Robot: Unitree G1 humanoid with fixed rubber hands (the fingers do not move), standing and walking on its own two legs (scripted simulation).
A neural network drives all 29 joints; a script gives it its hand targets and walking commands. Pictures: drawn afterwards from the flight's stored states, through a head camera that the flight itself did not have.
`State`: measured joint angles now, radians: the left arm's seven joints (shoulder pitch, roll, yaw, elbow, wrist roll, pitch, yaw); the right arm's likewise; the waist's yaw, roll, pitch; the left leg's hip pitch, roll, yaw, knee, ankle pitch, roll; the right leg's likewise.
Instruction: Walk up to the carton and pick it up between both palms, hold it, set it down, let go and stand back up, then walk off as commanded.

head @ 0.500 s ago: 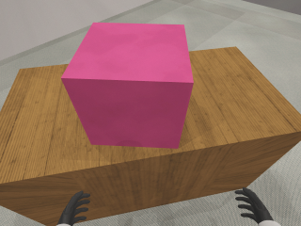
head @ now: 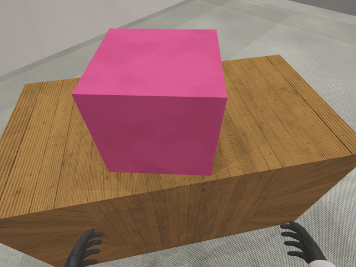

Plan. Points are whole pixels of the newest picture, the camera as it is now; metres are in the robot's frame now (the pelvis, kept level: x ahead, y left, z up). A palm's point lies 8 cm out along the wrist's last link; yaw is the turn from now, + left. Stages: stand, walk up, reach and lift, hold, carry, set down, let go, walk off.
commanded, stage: stand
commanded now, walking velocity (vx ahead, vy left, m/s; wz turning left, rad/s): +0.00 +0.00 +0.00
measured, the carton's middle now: (160, 103) +0.54 +0.07 +0.05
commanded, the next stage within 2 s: walk up in 0.78 s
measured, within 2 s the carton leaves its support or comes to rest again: neither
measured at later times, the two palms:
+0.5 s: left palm out of the picture +0.14 +0.26 -0.08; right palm (316, 260) +0.15 -0.27 -0.06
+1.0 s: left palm out of the picture +0.12 +0.26 -0.09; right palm out of the picture +0.13 -0.28 -0.07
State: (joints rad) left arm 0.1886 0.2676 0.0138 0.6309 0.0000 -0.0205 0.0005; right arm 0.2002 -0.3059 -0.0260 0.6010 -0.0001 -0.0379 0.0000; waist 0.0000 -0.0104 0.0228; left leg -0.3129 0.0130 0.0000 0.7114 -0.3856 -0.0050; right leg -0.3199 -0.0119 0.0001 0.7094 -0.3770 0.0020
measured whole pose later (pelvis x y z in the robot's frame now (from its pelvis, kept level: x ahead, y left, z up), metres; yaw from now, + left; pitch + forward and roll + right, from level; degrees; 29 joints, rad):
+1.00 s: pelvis -0.01 +0.00 +0.00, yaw +0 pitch -2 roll +0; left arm 0.19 0.29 0.01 0.72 0.00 -0.02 0.00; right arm 0.20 -0.32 -0.03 0.67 0.00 -0.05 0.00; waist 0.00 -0.01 0.02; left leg -0.31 0.01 0.00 0.71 -0.37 0.00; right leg -0.32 -0.01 0.00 0.71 -0.36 0.00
